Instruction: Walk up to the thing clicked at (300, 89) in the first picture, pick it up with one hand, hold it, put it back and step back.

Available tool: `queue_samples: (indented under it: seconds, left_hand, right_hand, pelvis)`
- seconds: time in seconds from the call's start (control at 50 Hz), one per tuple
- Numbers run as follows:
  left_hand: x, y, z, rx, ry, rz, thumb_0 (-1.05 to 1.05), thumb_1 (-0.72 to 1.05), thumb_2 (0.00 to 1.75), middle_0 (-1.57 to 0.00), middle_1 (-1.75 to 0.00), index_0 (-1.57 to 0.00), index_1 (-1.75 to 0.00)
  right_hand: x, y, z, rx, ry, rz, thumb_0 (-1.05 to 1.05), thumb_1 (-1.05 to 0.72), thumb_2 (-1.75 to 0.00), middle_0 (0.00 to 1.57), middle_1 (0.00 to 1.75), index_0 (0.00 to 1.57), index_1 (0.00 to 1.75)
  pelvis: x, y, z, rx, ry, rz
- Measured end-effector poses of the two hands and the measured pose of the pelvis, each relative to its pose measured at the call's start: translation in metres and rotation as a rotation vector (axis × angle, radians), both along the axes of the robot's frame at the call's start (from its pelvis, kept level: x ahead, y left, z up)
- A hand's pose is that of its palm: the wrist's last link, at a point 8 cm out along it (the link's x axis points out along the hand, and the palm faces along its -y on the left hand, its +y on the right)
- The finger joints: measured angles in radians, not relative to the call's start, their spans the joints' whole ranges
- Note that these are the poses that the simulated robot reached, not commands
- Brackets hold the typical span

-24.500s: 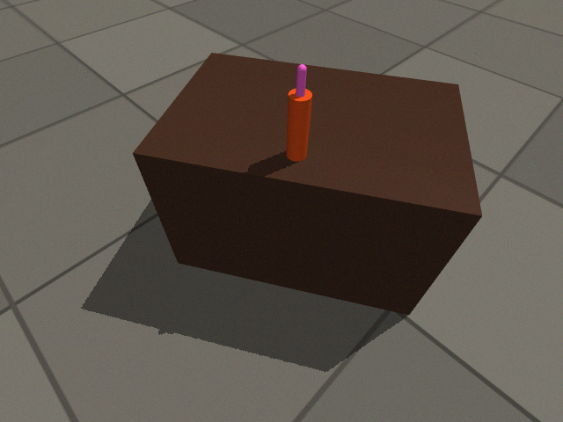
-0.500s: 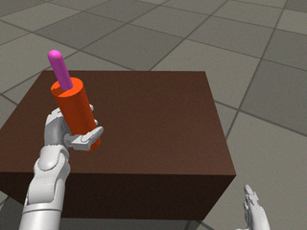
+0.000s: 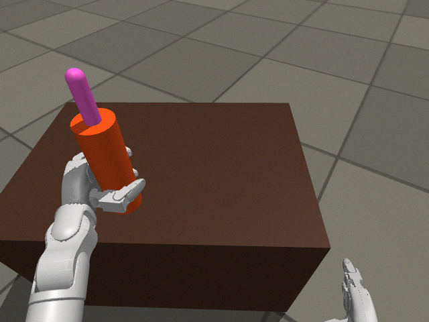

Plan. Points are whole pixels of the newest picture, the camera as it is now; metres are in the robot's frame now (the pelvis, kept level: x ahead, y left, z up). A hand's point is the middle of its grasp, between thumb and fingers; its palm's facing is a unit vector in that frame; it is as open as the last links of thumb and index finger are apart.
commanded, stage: hold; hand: left
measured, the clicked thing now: (105, 151) +0.32 +0.17 +0.20
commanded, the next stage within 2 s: crouch in 0.72 s
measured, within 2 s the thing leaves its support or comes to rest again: neither
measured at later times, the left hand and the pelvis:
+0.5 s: hand (119, 177) +0.33 +0.17 +0.12, palm faces +0.13 -0.99 -0.02, open 8.5 cm; pelvis +0.01 +0.00 +0.00, yaw +0 degrees
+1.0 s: hand (123, 177) +0.33 +0.17 +0.12, palm faces +0.12 -0.99 -0.01, open 8.5 cm; pelvis +0.01 +0.00 +0.01, yaw +0 degrees
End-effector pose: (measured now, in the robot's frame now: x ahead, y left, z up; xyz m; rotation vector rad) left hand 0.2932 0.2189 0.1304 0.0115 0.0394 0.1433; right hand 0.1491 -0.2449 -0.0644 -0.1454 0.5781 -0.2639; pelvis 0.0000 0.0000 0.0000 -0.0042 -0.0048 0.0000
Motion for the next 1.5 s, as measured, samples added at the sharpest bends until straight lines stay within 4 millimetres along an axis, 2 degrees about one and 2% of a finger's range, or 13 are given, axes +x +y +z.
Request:
queue_samples:
  seconds: [0.24, 0.52, 0.72, 0.86, 1.06, 1.24, 1.4, 1.5]
  left_hand:
    - [0.002, -0.002, -0.004, 0.001, 0.008, -0.01, 0.0, -0.26, 1.11, -0.78, -1.16, -0.83, -1.15]
    - [0.008, 0.003, -0.004, 0.004, 0.01, -0.008, 0.0, -0.25, 1.11, -0.77, -1.17, -0.82, -1.16]
    - [0.015, -0.001, 0.005, 0.004, -0.006, -0.025, 0.0, -0.26, 1.12, -0.77, -1.17, -0.82, -1.16]
    - [0.016, 0.0, 0.003, -0.007, 0.004, -0.016, 0.0, -0.26, 1.13, -0.77, -1.18, -0.82, -1.17]
    - [0.018, 0.0, -0.021, -0.018, 0.047, -0.017, 0.0, -0.28, 1.13, -0.79, -1.15, -0.84, -1.14]
    - [0.045, 0.007, -0.056, -0.031, 0.083, -0.003, 0.0, -0.28, 1.13, -0.79, -1.15, -0.85, -1.13]
    - [0.072, 0.009, -0.079, -0.029, 0.07, -0.013, 0.0, -0.28, 1.13, -0.8, -1.14, -0.85, -1.13]
    - [0.082, 0.01, -0.091, -0.025, 0.068, -0.019, 0.0, -0.28, 1.13, -0.8, -1.14, -0.85, -1.13]
  right_hand:
    - [-0.001, -0.004, 0.002, -0.008, 0.005, -0.017, -0.01, 0.52, -0.05, 0.06, 0.05, 0.05, 0.05]
    - [0.01, 0.004, 0.003, -0.002, -0.002, -0.005, -0.01, 0.52, -0.05, 0.06, 0.05, 0.06, 0.05]
    - [0.007, 0.003, 0.002, 0.001, 0.01, -0.012, -0.01, 0.52, -0.05, 0.06, 0.05, 0.06, 0.05]
    - [0.005, 0.001, 0.002, 0.004, 0.021, -0.013, -0.01, 0.52, -0.05, 0.06, 0.05, 0.06, 0.05]
    - [0.009, 0.011, -0.003, 0.02, 0.055, 0.027, -0.01, 0.54, -0.05, 0.06, 0.05, 0.05, 0.05]
    - [-0.002, 0.001, -0.003, -0.013, 0.071, 0.008, -0.01, 0.55, -0.04, 0.06, 0.05, 0.06, 0.05]
    - [-0.015, -0.009, -0.004, -0.055, 0.099, -0.002, -0.01, 0.54, -0.04, 0.06, 0.05, 0.06, 0.05]
    - [-0.018, -0.014, -0.001, -0.073, 0.089, -0.006, -0.01, 0.54, -0.05, 0.06, 0.05, 0.06, 0.05]
  pelvis:
    - [0.003, 0.0, 0.002, -0.002, 0.003, -0.005]
    - [0.008, 0.004, 0.004, -0.006, 0.003, -0.001]
    - [0.01, 0.007, 0.005, -0.007, -0.001, -0.005]
    - [0.01, 0.006, 0.006, -0.005, 0.0, -0.007]
    - [0.007, 0.003, 0.006, -0.004, 0.011, -0.001]
    - [0.001, 0.001, 0.0, 0.0, 0.053, -0.003]
    - [-0.005, 0.002, -0.009, -0.001, 0.112, -0.01]
    - [-0.007, 0.003, -0.015, -0.002, 0.142, -0.014]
